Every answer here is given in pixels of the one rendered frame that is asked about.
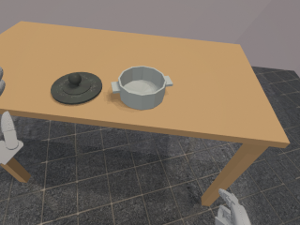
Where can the knob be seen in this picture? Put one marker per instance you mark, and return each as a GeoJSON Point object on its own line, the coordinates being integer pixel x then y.
{"type": "Point", "coordinates": [74, 78]}

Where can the robot left hand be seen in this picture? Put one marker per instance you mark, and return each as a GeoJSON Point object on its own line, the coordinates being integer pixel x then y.
{"type": "Point", "coordinates": [10, 146]}

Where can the table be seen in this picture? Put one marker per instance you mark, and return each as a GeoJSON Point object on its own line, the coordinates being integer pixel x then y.
{"type": "Point", "coordinates": [215, 94]}

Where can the robot right hand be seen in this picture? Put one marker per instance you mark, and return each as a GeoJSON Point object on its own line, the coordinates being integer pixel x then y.
{"type": "Point", "coordinates": [236, 216]}

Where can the lid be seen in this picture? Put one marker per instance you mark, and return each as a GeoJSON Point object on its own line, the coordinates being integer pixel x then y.
{"type": "Point", "coordinates": [73, 94]}

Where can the pot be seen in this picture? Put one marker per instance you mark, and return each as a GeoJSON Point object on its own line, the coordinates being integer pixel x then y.
{"type": "Point", "coordinates": [141, 87]}

